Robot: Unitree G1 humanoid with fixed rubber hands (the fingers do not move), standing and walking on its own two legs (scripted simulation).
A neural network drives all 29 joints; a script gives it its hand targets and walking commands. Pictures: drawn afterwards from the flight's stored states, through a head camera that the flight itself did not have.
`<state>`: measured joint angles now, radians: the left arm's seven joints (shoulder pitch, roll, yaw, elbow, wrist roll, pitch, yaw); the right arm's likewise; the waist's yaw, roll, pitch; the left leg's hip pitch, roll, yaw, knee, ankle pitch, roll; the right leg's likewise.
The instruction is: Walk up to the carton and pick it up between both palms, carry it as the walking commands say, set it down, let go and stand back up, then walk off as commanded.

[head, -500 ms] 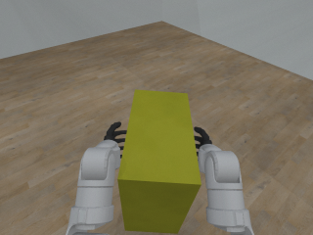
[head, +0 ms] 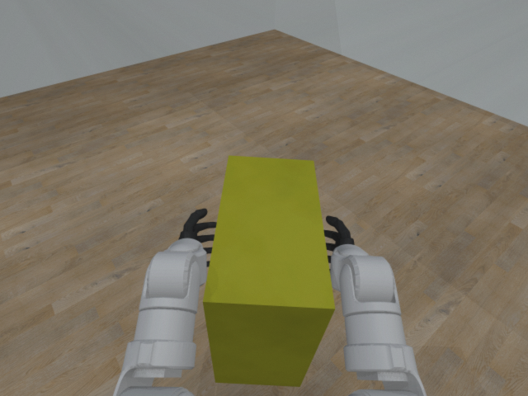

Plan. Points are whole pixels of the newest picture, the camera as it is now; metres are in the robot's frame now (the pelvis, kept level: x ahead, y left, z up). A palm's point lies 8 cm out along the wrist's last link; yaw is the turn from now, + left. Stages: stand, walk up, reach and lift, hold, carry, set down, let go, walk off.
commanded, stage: carry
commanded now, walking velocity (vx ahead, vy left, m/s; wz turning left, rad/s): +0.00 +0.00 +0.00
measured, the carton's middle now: (264, 271) +0.32 -0.01 +0.01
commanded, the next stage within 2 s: none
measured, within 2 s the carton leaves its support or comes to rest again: neither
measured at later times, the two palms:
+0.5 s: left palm (196, 242) +0.33 +0.10 +0.08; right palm (346, 250) +0.31 -0.13 +0.07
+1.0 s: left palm (187, 252) +0.33 +0.12 +0.06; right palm (334, 257) +0.32 -0.12 +0.05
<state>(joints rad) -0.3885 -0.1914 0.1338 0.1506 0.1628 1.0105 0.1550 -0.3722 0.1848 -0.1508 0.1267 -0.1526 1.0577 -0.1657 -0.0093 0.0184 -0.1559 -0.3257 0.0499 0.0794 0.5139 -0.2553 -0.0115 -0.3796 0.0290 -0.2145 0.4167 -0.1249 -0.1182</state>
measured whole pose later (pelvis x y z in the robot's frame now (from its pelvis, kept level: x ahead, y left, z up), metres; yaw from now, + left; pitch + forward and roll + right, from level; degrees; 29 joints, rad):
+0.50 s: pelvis +0.02 +0.00 +0.00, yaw -1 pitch +5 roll +1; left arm -0.38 -0.19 0.13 0.13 0.16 1.05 0.16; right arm -0.37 0.18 -0.15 0.12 -0.15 1.09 -0.16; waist -0.03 -0.01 -0.18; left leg -0.31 0.05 0.10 0.53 -0.30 -0.02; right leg -0.39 0.03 -0.19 0.48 -0.18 -0.12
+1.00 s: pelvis +0.02 +0.01 +0.00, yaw -1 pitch +4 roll +0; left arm -0.30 -0.16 0.11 0.20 0.16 0.79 0.14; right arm -0.31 0.17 -0.08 0.23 -0.15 0.82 -0.16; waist -0.02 0.01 -0.14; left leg -0.30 0.04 0.10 0.53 -0.29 -0.01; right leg -0.38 0.02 -0.20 0.47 -0.18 -0.11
